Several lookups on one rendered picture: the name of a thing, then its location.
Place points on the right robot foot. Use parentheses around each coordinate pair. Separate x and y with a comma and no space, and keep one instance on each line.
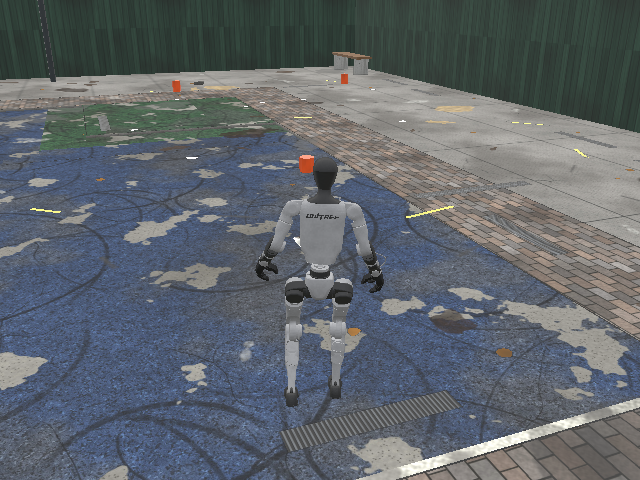
(335,391)

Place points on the left robot thigh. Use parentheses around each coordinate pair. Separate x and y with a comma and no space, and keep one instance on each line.
(295,290)

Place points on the right robot hand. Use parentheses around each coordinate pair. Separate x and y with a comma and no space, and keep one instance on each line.
(370,279)

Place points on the robot left forearm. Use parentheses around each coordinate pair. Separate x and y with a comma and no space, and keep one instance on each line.
(267,255)

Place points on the robot right upper arm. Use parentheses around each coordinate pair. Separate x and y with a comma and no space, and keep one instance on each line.
(354,212)

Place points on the left robot hand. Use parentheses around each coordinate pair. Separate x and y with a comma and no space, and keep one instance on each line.
(259,270)

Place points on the robot right forearm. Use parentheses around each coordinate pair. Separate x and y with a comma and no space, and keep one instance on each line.
(372,262)

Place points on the robot left upper arm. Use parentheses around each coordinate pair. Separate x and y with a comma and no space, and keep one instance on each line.
(292,208)

